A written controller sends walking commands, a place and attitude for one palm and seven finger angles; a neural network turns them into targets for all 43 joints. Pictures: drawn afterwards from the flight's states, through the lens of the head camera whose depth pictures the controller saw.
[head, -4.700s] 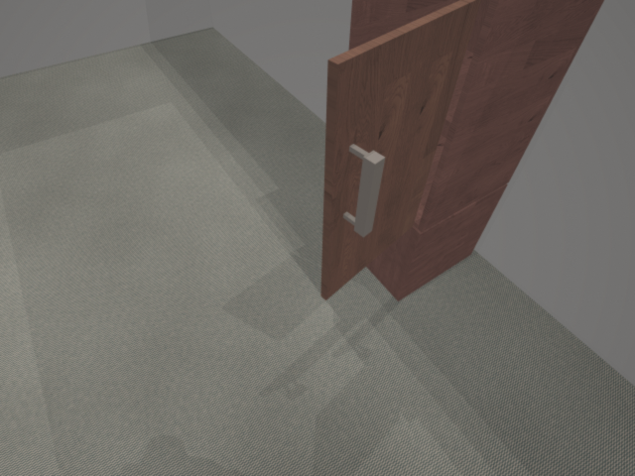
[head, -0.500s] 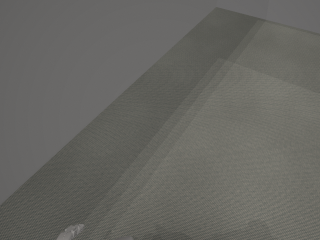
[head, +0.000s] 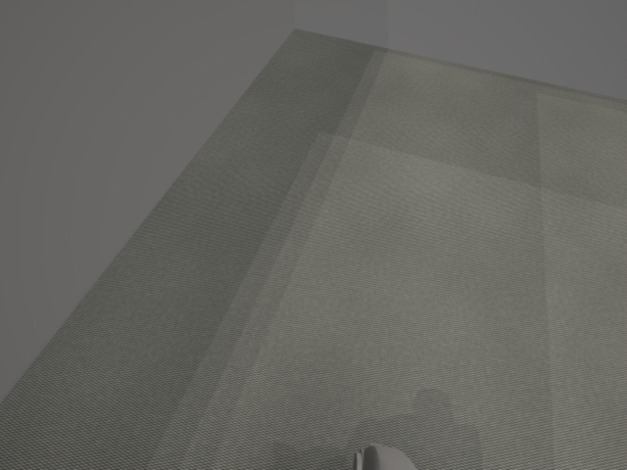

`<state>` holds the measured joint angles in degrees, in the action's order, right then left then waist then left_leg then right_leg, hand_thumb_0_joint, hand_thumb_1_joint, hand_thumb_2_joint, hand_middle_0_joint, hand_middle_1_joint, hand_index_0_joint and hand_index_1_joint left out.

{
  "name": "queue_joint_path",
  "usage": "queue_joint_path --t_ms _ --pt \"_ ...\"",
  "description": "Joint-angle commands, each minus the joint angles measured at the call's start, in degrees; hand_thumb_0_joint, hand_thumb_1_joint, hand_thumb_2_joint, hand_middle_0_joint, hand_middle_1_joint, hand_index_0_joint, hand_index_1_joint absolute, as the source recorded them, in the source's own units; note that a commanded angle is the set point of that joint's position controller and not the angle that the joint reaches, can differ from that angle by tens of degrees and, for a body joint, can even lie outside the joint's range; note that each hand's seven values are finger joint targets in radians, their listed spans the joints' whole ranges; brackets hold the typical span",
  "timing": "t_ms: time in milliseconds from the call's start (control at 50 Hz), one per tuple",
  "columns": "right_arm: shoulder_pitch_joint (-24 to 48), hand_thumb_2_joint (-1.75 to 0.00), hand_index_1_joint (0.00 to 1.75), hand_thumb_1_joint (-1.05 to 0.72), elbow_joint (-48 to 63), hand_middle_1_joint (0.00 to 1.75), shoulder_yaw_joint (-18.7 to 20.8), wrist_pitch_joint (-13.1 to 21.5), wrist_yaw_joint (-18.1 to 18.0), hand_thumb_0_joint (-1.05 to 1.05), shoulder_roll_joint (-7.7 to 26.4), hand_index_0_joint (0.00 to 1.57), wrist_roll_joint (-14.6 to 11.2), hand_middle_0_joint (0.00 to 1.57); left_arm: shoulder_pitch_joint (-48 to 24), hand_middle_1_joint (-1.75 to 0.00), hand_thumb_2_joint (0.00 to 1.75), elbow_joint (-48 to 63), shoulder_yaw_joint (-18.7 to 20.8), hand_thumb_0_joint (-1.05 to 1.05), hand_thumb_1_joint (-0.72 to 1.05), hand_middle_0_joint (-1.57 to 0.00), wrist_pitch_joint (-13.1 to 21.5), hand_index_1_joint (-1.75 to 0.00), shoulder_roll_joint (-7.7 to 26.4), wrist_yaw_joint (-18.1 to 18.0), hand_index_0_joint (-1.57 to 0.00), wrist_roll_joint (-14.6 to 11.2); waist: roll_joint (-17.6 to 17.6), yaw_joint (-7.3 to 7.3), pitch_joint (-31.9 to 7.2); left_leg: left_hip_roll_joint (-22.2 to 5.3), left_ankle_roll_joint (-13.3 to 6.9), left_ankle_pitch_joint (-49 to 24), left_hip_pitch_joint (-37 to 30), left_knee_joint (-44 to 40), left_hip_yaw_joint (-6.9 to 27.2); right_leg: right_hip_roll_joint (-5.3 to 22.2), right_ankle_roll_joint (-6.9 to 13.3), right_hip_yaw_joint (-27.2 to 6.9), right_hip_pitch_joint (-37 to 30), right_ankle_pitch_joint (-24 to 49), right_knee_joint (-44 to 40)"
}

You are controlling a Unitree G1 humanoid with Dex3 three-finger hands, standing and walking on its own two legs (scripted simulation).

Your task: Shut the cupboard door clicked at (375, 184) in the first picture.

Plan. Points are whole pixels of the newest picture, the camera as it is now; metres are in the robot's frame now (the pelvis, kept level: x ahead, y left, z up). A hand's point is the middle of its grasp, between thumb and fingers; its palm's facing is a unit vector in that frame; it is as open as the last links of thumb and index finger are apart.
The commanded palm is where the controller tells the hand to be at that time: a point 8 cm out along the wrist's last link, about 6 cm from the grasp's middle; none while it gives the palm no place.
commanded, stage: walk around to get in front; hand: left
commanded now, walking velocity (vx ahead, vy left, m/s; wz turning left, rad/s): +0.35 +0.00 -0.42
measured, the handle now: out of the picture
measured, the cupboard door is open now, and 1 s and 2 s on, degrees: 100 100 100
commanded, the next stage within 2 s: walk to a spot facing it in 0.70 s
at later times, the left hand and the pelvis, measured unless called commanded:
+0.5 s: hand (271, 338) +0.33 +0.09 -0.15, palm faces -0.12 -0.96 -0.23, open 7.0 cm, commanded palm none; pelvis +0.23 -0.09 +0.00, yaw -9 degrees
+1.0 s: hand (302, 240) +0.55 +0.06 -0.17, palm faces -0.08 -0.97 -0.21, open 7.2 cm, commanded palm none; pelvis +0.47 -0.12 +0.00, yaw -6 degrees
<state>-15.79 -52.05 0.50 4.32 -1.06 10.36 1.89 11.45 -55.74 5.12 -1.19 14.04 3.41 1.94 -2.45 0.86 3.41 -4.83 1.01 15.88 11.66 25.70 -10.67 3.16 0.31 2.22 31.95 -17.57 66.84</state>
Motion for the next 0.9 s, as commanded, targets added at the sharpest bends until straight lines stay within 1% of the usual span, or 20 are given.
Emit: queue_joint_path --t_ms 0,100,120,160,180,200,220,240,280,320,560,600,640,660,680,700,720,760,820,880 --pt "-9.96 -0.9 0.3 -0.9 -1.55 0.3 3.1 0.31 -0.32 0.0 9.7 0.2 0.23 0.2 -9.0 -0.3 0.9 7.26 -1.43 0.0 0.9 -0.2 1.84 -0.3 -1.48 0.71 -0.2 -0.03 9.71 -3.94 -2.66 -14.4 -5.48 -20.65 -10.81 -10.75 3.92 2.47 -0.5 1.24 6.25 3.4 -12.75" --pt "-10.95 -0.9 0.3 -0.9 -3.48 0.3 2.97 -0.58 0.22 0.0 9.58 0.2 0.56 0.2 -13.0 -0.3 0.9 7.98 -1.4 0.0 0.9 -0.2 1.88 -0.3 -0.79 0.49 -0.2 -0.01 10.76 -3.8 0.39 -14.93 -5.11 -20.06 -6.14 -9.99 0.44 -0.32 1.33 5.44 -4.61 4.48 -26.21" --pt "-10.62 -0.9 0.3 -0.9 -3.76 0.3 2.98 -0.76 0.24 0.0 10.37 0.2 0.48 0.2 -11.1 -0.3 0.9 7.32 -1.28 0.0 0.9 -0.2 2.12 -0.3 -0.03 0.37 -0.2 -0.04 9.56 -2.43 -0.88 -14.65 -4.63 -25.96 -6.63 -6.51 -0.64 -1.68 2.1 6.76 -9.08 3.66 -28.3" --pt "-7.89 -0.9 0.3 -0.9 -3.6 0.3 2.78 -0.86 0.5 0.0 10.86 0.2 -0.28 0.2 4.19 -0.3 0.9 2.38 0.05 0.0 0.9 -0.2 3.18 -0.3 3.9 -0.43 -0.2 0.03 4.57 5.25 -8.16 -10.66 -1.67 -33.36 1.66 13.17 -4.16 -3.9 4.66 6.69 -33.44 5.02 -34.42" --pt "-7.03 -0.9 0.3 -0.9 -2.08 0.3 2.15 -0.75 1.23 0.0 7.62 0.2 -1.36 0.2 14.67 -0.3 0.9 -0.59 2.01 0.0 0.9 -0.2 3.88 -0.3 10.88 -1.64 -0.2 0.28 -9.06 9.83 -15.37 -4.83 0.65 -14.2 18.01 32.41 -6.71 10.32 9.37 -12.03 -51.11 1.32 -38.88" --pt "-3.98 -0.9 0.3 -0.9 0.19 0.3 2.24 -0.75 0.71 0.0 6.12 0.2 -1.96 0.2 17.69 -0.3 0.9 -1.72 2.65 0.0 0.9 -0.2 3.69 -0.3 15.07 -2.41 -0.2 -1.25 -14.21 9.5 -17.03 0.96 2.16 20.46 29.33 48.79 0.13 23.17 15.01 -32.39 -53.42 10.74 -47.31" --pt "-0.87 -0.9 0.3 -0.9 -0.29 0.3 2.67 -1.02 0.72 0.0 7.76 0.2 -1.86 0.2 13.67 -0.3 0.9 -0.75 2.25 0.0 0.9 -0.2 3.55 -0.3 14.72 -3.03 -0.2 -1.69 -10.01 8.23 -13.44 -2.63 1.27 15.8 30.64 53.2 7.9 22.57 14.86 -30.85 -45.01 5.38 -49.59" --pt "0.78 -0.9 0.3 -0.9 -0.69 0.3 3.11 -1.2 0.57 0.0 7.2 0.2 -1.37 0.2 8.16 -0.3 0.9 0.45 1.25 0.0 0.9 -0.2 3.43 -0.3 10.97 -3.3 -0.2 -1.69 -7.18 5.42 -7.39 -4.67 1.38 9.88 30.85 52.46 9.28 20.03 13.34 -25.86 -36.58 4.48 -50.94" --pt "-2.7 -0.9 0.3 -0.9 -3.57 0.3 2.92 -2.28 0.73 0.0 5.18 0.2 -0.43 0.2 0.77 -0.3 0.9 1.93 -0.32 0.0 0.9 -0.2 3.96 -0.3 5.93 -3.5 -0.2 -1.31 -5.01 -0.08 -3.41 -6.45 1.84 4.13 22.64 43.54 9.13 14.38 10.37 -13.41 -23.97 8.02 -53.25" --pt "-7.09 -0.9 0.3 -0.9 -5.76 0.3 2.64 -3.36 1.11 0.0 3.4 0.2 -0.11 0.2 -0.51 -0.3 0.9 1.37 -0.89 0.0 0.9 -0.2 4.94 -0.3 4.06 -3.31 -0.2 -1.03 -4.62 -2.96 -3.4 -5.39 2.58 0.79 19.09 37.08 7.35 10.62 9.15 -6.6 -20.91 13.23 -54.23" --pt "12.38 -0.9 0.3 -0.9 -0.65 0.3 2.6 -1.83 2.9 0.0 3.49 0.2 -0.83 0.2 9.94 -0.3 0.9 -5.79 -1.82 0.0 0.9 -0.2 6.83 -0.3 3.6 -3.96 -0.2 -1.08 -4.27 0.43 1.94 -1.11 0.33 -5.54 24.27 14.52 4.79 11.61 9.04 -5.22 -36.16 35.52 -52.56" --pt "11.04 -0.9 0.3 -0.9 -1.26 0.3 2.8 -1.56 2.69 0.0 3.91 0.2 -0.72 0.2 9.89 -0.3 0.9 -6.47 -1.71 0.0 0.9 -0.2 6.9 -0.3 4.74 -4.17 -0.2 -0.95 -2.82 -1.44 1.6 1.35 -1.12 -3.65 18.41 10.88 2.91 11.77 8.6 -3.79 -36.17 45.37 -48.05" --pt "1.17 -0.9 0.3 -0.9 -4.64 0.3 3.17 -1.15 1.83 0.0 5.63 0.2 -0.23 0.2 8.79 -0.3 0.9 -6.4 -1.69 0.0 0.9 -0.2 6.7 -0.3 5.23 -4.17 -0.2 -1.16 -2.42 -6.28 -2.24 4.93 -3.02 -6.55 2.25 5.94 0.81 9.11 6.2 -0.57 -30.72 52.28 -35.4" --pt "-7.86 -0.9 0.3 -0.9 -7.09 0.3 4.05 -0.95 1.28 0.0 8.98 0.2 0.45 0.2 8.62 -0.3 0.9 -5.52 -1.72 0.0 0.9 -0.2 6.49 -0.3 4.31 -4.0 -0.2 -1.43 1.87 -9.77 -7.37 -0.33 -6.04 -10.02 -12.58 4.04 7.96 6.15 4.03 0.91 -20.35 41.72 -22.2" --pt "-14.4 -0.9 0.3 -0.9 -8.4 0.3 5.54 -0.82 0.72 0.0 15.38 0.2 1.33 0.2 12.51 -0.3 0.9 -4.44 -2.19 0.0 0.9 -0.2 6.28 -0.3 0.94 -3.44 -0.2 -2.02 15.28 -9.95 -15.36 -17.46 -13.64 -11.01 -26.54 1.16 30.96 -2.26 1.68 3.88 -5.11 8.37 -0.48" --pt "-15.7 -0.9 0.3 -0.9 -8.47 0.3 5.36 -1.54 0.38 0.0 16.25 0.2 0.1 0.2 8.22 -0.3 0.9 -2.08 -2.25 0.0 0.9 -0.2 6.77 -0.3 1.2 -3.36 -0.2 -1.88 13.0 -9.6 -13.99 -23.66 -17.56 -11.75 -21.78 -6.8 40.68 -4.23 2.43 -0.88 -0.42 -13.04 10.92" --pt "-10.46 -0.9 0.3 -0.9 -7.4 0.3 5.09 -1.25 0.29 0.0 14.25 0.2 -0.32 0.2 4.9 -0.3 0.9 -1.4 -1.99 0.0 0.9 -0.2 6.41 -0.3 1.21 -3.42 -0.2 -1.47 7.1 -7.63 -8.28 -22.61 -15.78 -2.97 -13.05 -9.76 36.63 -1.39 2.36 -3.27 3.91 -10.16 14.34" --pt "-3.0 -0.9 0.3 -0.9 -5.16 0.3 3.79 -0.61 0.07 0.0 8.62 0.2 -0.23 0.2 3.9 -0.3 0.9 -1.9 -1.62 0.0 0.9 -0.2 5.03 -0.3 -0.01 -2.57 -0.2 -0.34 9.06 -3.72 -0.35 -18.49 -12.13 9.14 0.59 -15.48 31.4 2.99 1.23 -4.48 4.68 -2.62 12.67" --pt "-0.3 -0.9 0.3 -0.9 -5.42 0.3 2.89 0.14 -0.14 0.0 6.8 0.2 -0.51 0.2 7.6 -0.3 0.9 -3.15 -2.27 0.0 0.9 -0.2 3.28 -0.3 -3.4 -2.22 -0.2 -0.04 7.11 -0.03 -1.47 -11.83 -9.72 -9.86 6.55 -13.64 16.04 4.54 -0.75 -1.59 -3.28 -0.51 -3.07" --pt "-0.32 -0.9 0.3 -0.9 -6.04 0.3 2.89 -0.5 -0.02 0.0 7.28 0.2 -0.67 0.2 6.35 -0.3 0.9 -2.74 -2.97 0.0 0.9 -0.2 3.09 -0.3 -4.61 -2.77 -0.2 -0.28 6.16 0.18 -2.25 -8.37 -9.95 -17.24 10.02 -10.34 12.34 2.22 -2.36 2.11 -12.51 1.61 -19.74"
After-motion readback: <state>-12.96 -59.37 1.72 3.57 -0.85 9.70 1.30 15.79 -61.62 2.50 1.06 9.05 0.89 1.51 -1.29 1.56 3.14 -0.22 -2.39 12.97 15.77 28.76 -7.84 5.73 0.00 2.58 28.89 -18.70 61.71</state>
